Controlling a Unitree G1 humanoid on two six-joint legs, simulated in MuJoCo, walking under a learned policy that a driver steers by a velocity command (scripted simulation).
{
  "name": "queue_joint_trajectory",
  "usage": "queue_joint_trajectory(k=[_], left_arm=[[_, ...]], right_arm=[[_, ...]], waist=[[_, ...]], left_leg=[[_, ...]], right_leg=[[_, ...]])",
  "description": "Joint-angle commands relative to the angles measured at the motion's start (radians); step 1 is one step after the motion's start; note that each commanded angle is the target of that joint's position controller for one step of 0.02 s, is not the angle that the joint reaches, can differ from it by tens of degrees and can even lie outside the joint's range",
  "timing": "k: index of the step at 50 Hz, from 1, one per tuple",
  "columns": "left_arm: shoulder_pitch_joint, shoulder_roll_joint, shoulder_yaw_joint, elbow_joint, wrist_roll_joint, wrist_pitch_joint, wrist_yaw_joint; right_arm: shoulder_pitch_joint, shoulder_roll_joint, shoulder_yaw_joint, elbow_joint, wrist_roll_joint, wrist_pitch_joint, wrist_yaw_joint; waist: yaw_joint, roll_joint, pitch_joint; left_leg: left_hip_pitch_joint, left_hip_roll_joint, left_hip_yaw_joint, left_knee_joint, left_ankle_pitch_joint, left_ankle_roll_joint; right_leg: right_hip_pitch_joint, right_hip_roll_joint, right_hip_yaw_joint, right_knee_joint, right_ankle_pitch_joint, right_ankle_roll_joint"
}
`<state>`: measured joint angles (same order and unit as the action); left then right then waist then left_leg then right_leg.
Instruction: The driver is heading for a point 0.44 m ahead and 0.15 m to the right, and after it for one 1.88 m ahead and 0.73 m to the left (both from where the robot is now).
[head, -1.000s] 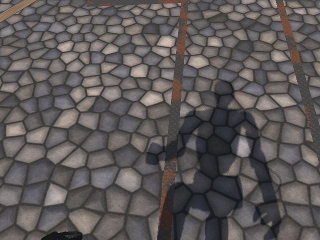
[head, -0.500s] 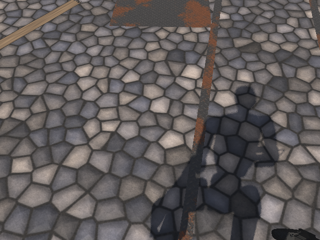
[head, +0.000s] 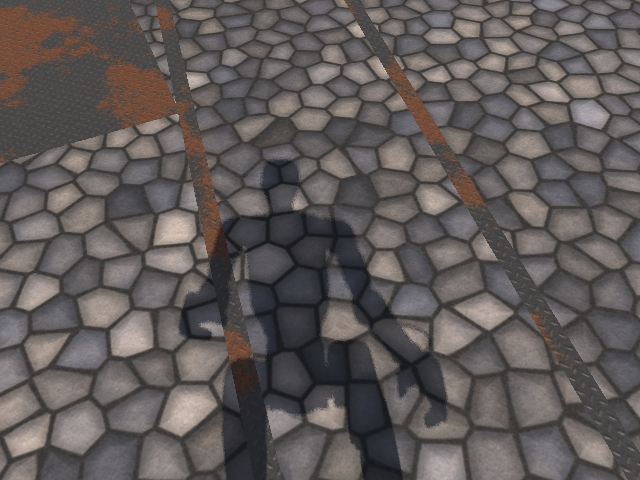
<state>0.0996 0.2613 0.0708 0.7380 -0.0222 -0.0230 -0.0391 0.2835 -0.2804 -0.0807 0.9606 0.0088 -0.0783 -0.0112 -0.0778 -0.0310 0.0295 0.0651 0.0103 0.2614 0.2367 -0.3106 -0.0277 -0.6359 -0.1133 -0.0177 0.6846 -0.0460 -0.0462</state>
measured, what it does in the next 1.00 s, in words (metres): walks ahead: right foot, then left foot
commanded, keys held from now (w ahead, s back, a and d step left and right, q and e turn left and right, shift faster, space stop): w+e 0.42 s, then w+q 0.58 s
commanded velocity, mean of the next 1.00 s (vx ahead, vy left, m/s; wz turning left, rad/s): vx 0.50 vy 0.00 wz -0.16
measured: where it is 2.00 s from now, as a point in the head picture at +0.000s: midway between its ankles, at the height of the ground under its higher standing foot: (301, 231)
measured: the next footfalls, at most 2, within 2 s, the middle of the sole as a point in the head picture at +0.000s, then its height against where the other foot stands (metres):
right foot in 0.08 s outside the picture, level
left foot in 0.58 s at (312, 452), level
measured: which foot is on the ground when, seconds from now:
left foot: down 0.00-0.08, up 0.10-0.56, down 0.58-1.00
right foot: up 0.00-0.06, down 0.08-0.60, up 0.62-1.00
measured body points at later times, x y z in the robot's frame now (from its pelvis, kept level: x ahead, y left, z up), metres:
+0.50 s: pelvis +0.28 -0.04 +0.01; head +0.30 -0.07 +0.45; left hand +0.40 +0.23 -0.10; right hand +0.43 -0.34 -0.09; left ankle +0.49 +0.06 -0.70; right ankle +0.17 -0.12 -0.73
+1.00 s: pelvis +0.55 -0.08 +0.01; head +0.59 -0.07 +0.46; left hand +0.83 +0.12 -0.06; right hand +0.52 -0.36 -0.11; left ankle +0.49 +0.03 -0.74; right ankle +0.70 -0.25 -0.70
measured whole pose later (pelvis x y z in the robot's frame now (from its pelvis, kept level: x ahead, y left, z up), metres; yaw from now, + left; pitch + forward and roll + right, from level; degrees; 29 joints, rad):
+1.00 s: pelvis +0.55 -0.08 +0.01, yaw -5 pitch +2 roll +0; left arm 0.03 0.26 0.04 0.64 0.00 -0.10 -0.01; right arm 0.39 -0.27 -0.06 0.83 0.03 -0.05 -0.01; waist -0.11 -0.02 0.02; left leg -0.10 -0.09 -0.18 0.35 -0.28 0.06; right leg -0.56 -0.02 0.11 0.52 -0.01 0.05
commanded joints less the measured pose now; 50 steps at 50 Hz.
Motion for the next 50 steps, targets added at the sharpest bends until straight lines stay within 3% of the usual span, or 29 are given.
queue_joint_trajectory(k=[1, 2, 3, 4, 5, 6, 7, 8, 9, 11, 15, 19, 22, 25, 27, 28, 29, 30, 31, 32, 33, 34, 35, 36, 39, 41, 44, 48, 50], left_arm=[[-0.065, 0.078, 0.018, -0.106, 0.001, -0.008, -0.016], [-0.007, 0.103, 0.032, -0.099, 0.001, -0.005, -0.015], [0.126, 0.139, 0.056, -0.067, -0.003, -0.004, -0.012], [0.305, 0.212, 0.095, -0.016, -0.005, 0.002, 0.004], [0.341, 0.344, 0.123, -0.007, -0.012, 0.004, 0.022], [0.345, 0.317, 0.101, -0.051, 0.000, -0.016, 0.013], [0.327, 0.238, 0.075, -0.044, 0.009, -0.033, 0.004], [0.281, 0.207, 0.066, -0.045, 0.007, -0.043, 0.004], [0.203, 0.175, 0.056, -0.060, 0.006, -0.045, 0.007], [0.125, 0.136, 0.039, -0.090, 0.021, -0.045, 0.015], [0.171, 0.179, 0.050, -0.080, 0.010, -0.053, 0.041], [0.223, 0.182, 0.052, -0.063, 0.005, -0.045, 0.056], [0.261, 0.176, 0.051, -0.039, 0.002, -0.043, 0.056], [0.290, 0.159, 0.044, -0.011, 0.008, -0.041, 0.059], [0.292, 0.169, 0.046, -0.002, 0.012, -0.033, 0.059], [0.277, 0.169, 0.044, -0.004, 0.012, -0.029, 0.059], [0.271, 0.152, 0.036, -0.008, 0.017, -0.026, 0.059], [0.294, 0.122, 0.019, -0.026, 0.033, -0.026, 0.063], [0.410, 0.065, 0.003, -0.033, 0.016, -0.043, 0.058], [0.359, 0.126, 0.006, -0.037, 0.011, -0.058, 0.056], [0.233, 0.169, 0.017, -0.065, -0.002, -0.069, 0.052], [0.155, 0.160, 0.011, -0.083, 0.007, -0.079, 0.051], [0.119, 0.149, 0.013, -0.098, 0.025, -0.087, 0.051], [0.124, 0.142, 0.017, -0.102, 0.037, -0.089, 0.051], [0.126, 0.104, 0.010, -0.112, 0.040, -0.082, 0.051], [0.066, 0.084, 0.002, -0.131, 0.036, -0.077, 0.054], [-0.037, 0.065, -0.007, -0.151, 0.029, -0.083, 0.047], [-0.141, 0.074, -0.006, -0.177, 0.015, -0.098, 0.030], [-0.150, 0.095, 0.003, -0.183, 0.010, -0.106, 0.025]], right_arm=[[-0.026, -0.207, -0.046, -0.054, 0.016, 0.012, -0.006], [-0.036, -0.221, -0.050, -0.060, 0.021, 0.020, -0.007], [-0.055, -0.222, -0.050, -0.066, 0.026, 0.029, -0.008], [-0.042, -0.194, -0.038, -0.073, 0.014, 0.029, -0.010], [0.016, -0.065, 0.001, -0.129, -0.030, 0.011, -0.002], [-0.015, -0.068, 0.014, -0.151, -0.009, -0.034, 0.011], [-0.137, -0.139, -0.005, -0.181, 0.034, -0.059, 0.022], [-0.156, -0.131, -0.001, -0.187, 0.036, -0.073, 0.022], [-0.144, -0.130, -0.004, -0.169, 0.012, -0.075, 0.014], [-0.110, -0.143, -0.017, -0.158, -0.003, -0.049, 0.013], [-0.182, -0.095, -0.008, -0.191, -0.024, -0.020, 0.008], [-0.318, -0.066, 0.009, -0.234, -0.014, -0.027, 0.019], [-0.362, -0.076, 0.012, -0.256, -0.002, -0.036, 0.033], [-0.355, -0.099, 0.009, -0.256, -0.003, -0.049, 0.050], [-0.328, -0.115, 0.005, -0.254, -0.002, -0.052, 0.053], [-0.268, -0.132, -0.004, -0.238, -0.004, -0.055, 0.052], [-0.152, -0.166, -0.021, -0.205, -0.011, -0.057, 0.049], [0.004, -0.217, -0.032, -0.185, -0.019, -0.058, 0.051], [0.102, -0.289, -0.055, -0.150, -0.013, -0.045, 0.059], [0.098, -0.204, -0.032, -0.149, 0.026, -0.041, 0.067], [0.033, -0.154, -0.017, -0.170, 0.025, -0.036, 0.064], [-0.008, -0.142, -0.010, -0.188, 0.007, -0.028, 0.060], [-0.034, -0.132, -0.006, -0.194, 0.001, -0.024, 0.057], [-0.041, -0.117, 0.000, -0.198, -0.005, -0.024, 0.050], [-0.016, -0.129, -0.003, -0.198, 0.006, -0.019, 0.034], [0.005, -0.161, -0.014, -0.196, 0.011, -0.014, 0.019], [0.043, -0.171, -0.019, -0.191, 0.017, 0.001, 0.004], [0.111, -0.161, -0.018, -0.181, 0.023, 0.022, -0.005], [0.119, -0.163, -0.021, -0.184, 0.023, 0.030, -0.008]], waist=[[0.040, 0.099, 0.034], [0.079, 0.116, -0.011], [0.159, 0.106, -0.080], [0.236, 0.055, -0.176], [0.166, -0.211, -0.231], [0.168, -0.178, -0.396], [0.203, -0.078, -0.293], [0.172, -0.050, -0.197], [0.124, 0.012, -0.139], [0.064, -0.017, -0.099], [0.069, -0.001, -0.058], [0.122, -0.047, -0.020], [0.143, -0.064, -0.013], [0.150, -0.083, -0.003], [0.135, -0.108, 0.004], [0.099, -0.106, -0.023], [0.048, -0.079, -0.108], [0.002, 0.031, -0.260], [0.039, 0.334, -0.348], [0.013, 0.279, -0.301], [-0.001, 0.177, -0.158], [0.006, 0.081, -0.099], [0.028, 0.053, -0.049], [0.052, 0.074, -0.060], [0.073, 0.122, -0.067], [0.062, 0.110, -0.050], [0.026, 0.114, -0.030], [-0.008, 0.123, -0.023], [0.003, 0.134, -0.023]], left_leg=[[0.026, 0.300, -0.064, 0.042, 0.661, 0.147], [0.031, 0.295, -0.047, 0.148, 0.832, 0.136], [-0.004, 0.265, -0.016, 0.333, 0.927, 0.113], [-0.176, 0.225, -0.004, 0.596, 0.797, 0.070], [-0.622, 0.078, -0.018, 0.974, 0.042, 0.003], [-0.799, -0.034, -0.280, 1.144, -0.308, 0.003], [-0.906, 0.015, -0.339, 1.169, -0.225, 0.029], [-0.907, 0.057, -0.331, 1.099, -0.134, 0.051], [-0.838, 0.097, -0.336, 1.010, -0.066, 0.050], [-0.702, 0.129, -0.343, 0.904, 0.002, 0.036], [-0.697, 0.094, -0.318, 0.692, 0.149, -0.025], [-0.641, 0.037, -0.316, 0.399, 0.374, -0.034], [-0.600, 0.022, -0.319, 0.308, 0.430, -0.022], [-0.612, 0.033, -0.313, 0.269, 0.379, 0.018], [-0.594, 0.023, -0.283, 0.256, 0.275, 0.060], [-0.517, -0.002, -0.251, 0.227, 0.251, 0.088], [-0.356, -0.005, -0.254, 0.230, 0.280, 0.127], [-0.078, 0.138, -0.451, 0.270, 0.341, 0.208], [0.237, 0.324, -0.912, 0.149, 0.126, 0.374], [0.260, 0.334, -1.075, 0.043, -0.107, 0.364], [0.146, 0.303, -0.951, 0.034, -0.114, 0.316], [0.029, 0.259, -0.844, 0.027, -0.025, 0.294], [-0.063, 0.228, -0.778, 0.015, 0.085, 0.293], [-0.105, 0.194, -0.725, 0.004, 0.171, 0.282], [-0.166, 0.158, -0.648, -0.020, 0.307, 0.295], [-0.211, 0.147, -0.612, -0.036, 0.332, 0.293], [-0.263, 0.110, -0.568, -0.030, 0.311, 0.255], [-0.261, 0.108, -0.602, 0.025, 0.266, 0.231], [-0.223, 0.123, -0.658, 0.067, 0.236, 0.219]], right_leg=[[0.027, 0.049, -0.062, -0.039, -0.113, -0.043], [0.118, 0.090, -0.094, -0.043, -0.159, -0.065], [0.295, 0.143, -0.121, -0.100, -0.129, -0.096], [0.592, 0.155, -0.064, -0.132, -0.090, -0.138], [0.918, -0.107, 0.426, -0.189, -0.179, -0.284], [1.035, -0.236, 0.855, -0.369, -0.317, -0.395], [0.991, -0.216, 0.744, -0.409, -0.264, -0.331], [0.863, -0.177, 0.600, -0.399, -0.187, -0.294], [0.719, -0.132, 0.491, -0.399, -0.099, -0.260], [0.535, -0.083, 0.392, -0.440, 0.024, -0.238], [0.443, -0.041, 0.301, -0.475, 0.117, -0.239], [0.406, 0.008, 0.264, -0.468, -0.018, -0.185], [0.435, -0.017, 0.289, -0.441, -0.065, -0.169], [0.547, -0.073, 0.314, -0.384, -0.027, -0.159], [0.614, -0.100, 0.318, -0.344, 0.102, -0.145], [0.635, -0.079, 0.289, -0.273, 0.263, -0.127], [0.626, -0.026, 0.235, -0.117, 0.402, -0.102], [0.472, 0.041, 0.178, 0.163, 0.240, -0.065], [0.083, 0.197, 0.092, 0.514, -0.303, 0.030], [-0.083, 0.170, 0.163, 0.611, -0.499, 0.026], [-0.144, 0.120, 0.163, 0.621, -0.420, 0.017], [-0.120, 0.090, 0.140, 0.579, -0.357, 0.012], [-0.104, 0.064, 0.129, 0.501, -0.315, 0.017], [-0.045, 0.043, 0.129, 0.433, -0.281, 0.021], [0.007, 0.047, 0.096, 0.283, -0.273, 0.057], [0.016, 0.057, 0.081, 0.158, -0.197, 0.081], [0.074, 0.087, 0.081, -0.023, -0.003, 0.098], [0.159, 0.131, 0.086, -0.157, 0.080, 0.099], [0.196, 0.139, 0.099, -0.208, 0.035, 0.088]])
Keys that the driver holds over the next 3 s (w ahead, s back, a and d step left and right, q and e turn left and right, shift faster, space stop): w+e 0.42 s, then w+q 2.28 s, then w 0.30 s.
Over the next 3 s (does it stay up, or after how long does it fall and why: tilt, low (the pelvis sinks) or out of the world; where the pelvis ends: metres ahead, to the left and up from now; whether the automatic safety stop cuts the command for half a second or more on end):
stays up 1.47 0.38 0.00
